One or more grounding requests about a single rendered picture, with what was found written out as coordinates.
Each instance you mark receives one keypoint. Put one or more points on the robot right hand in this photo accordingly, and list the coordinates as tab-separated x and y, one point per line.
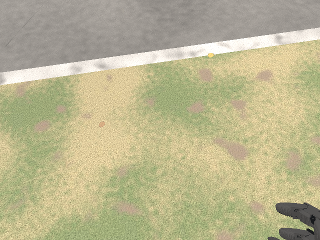
307	214

